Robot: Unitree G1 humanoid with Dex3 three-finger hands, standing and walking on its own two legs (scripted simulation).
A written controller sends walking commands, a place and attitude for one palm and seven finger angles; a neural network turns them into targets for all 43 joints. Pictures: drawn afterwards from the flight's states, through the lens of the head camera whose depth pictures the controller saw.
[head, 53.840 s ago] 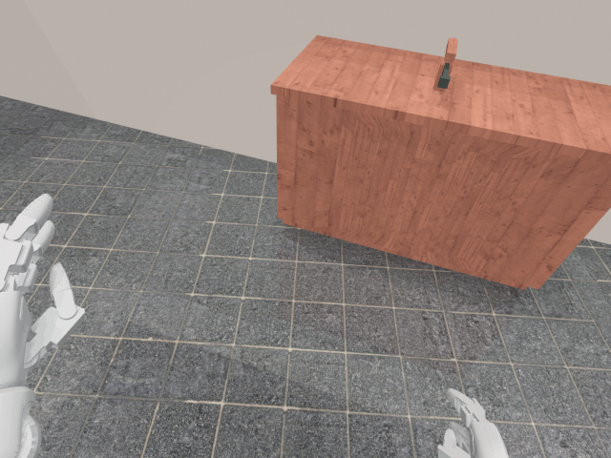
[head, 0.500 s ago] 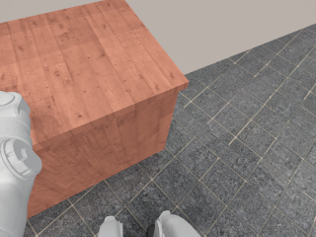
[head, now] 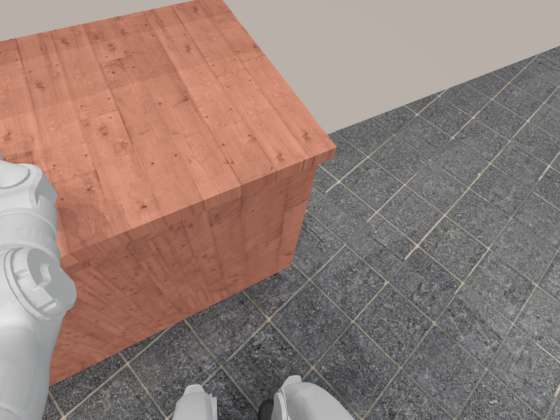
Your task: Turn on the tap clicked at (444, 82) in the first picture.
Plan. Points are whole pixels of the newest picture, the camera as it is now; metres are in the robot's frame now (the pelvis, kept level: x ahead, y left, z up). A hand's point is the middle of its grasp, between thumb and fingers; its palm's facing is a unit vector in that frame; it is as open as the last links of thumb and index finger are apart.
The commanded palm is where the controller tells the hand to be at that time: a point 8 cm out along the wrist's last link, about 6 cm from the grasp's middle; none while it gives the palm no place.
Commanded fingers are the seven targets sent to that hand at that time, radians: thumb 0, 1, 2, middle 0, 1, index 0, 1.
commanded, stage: lift the hand up off the lever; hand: left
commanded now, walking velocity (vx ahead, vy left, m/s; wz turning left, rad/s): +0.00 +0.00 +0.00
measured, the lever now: out of the picture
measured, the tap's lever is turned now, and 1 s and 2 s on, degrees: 82 83 83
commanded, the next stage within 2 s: none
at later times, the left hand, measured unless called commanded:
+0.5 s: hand out of the picture +0.50 +0.33 +0.09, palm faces +0.89 -0.42 -0.16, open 8.3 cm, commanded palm +0.49 +0.35 +0.10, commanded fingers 0.00 0.90 0.90 -0.15 -0.15 -0.15 -0.15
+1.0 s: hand out of the picture +0.50 +0.33 +0.09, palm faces +0.90 -0.41 -0.14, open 8.1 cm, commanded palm +0.48 +0.35 +0.12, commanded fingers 0.00 0.90 0.90 -0.15 -0.15 -0.15 -0.15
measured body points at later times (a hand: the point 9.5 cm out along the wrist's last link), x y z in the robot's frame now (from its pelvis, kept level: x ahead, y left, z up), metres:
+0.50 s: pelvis +0.01 -0.01 +0.01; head +0.12 +0.00 +0.44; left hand +0.45 +0.34 +0.10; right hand +0.00 -0.27 -0.12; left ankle +0.04 +0.17 -0.66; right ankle +0.03 -0.03 -0.67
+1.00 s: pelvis +0.02 +0.00 +0.01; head +0.12 +0.01 +0.45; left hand +0.45 +0.35 +0.10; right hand -0.01 -0.26 -0.11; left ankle +0.04 +0.17 -0.66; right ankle +0.03 -0.03 -0.67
